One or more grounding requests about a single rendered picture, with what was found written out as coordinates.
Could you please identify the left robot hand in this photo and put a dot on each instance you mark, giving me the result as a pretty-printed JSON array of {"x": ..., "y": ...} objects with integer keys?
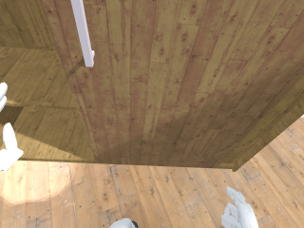
[{"x": 12, "y": 153}]

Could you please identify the right robot hand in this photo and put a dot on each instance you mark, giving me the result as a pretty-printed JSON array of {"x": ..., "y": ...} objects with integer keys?
[{"x": 243, "y": 215}]

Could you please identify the wardrobe door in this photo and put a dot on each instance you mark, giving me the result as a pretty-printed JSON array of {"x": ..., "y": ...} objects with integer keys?
[
  {"x": 290, "y": 99},
  {"x": 177, "y": 83}
]

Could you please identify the handle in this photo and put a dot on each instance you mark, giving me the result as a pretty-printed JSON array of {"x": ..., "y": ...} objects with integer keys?
[{"x": 81, "y": 24}]

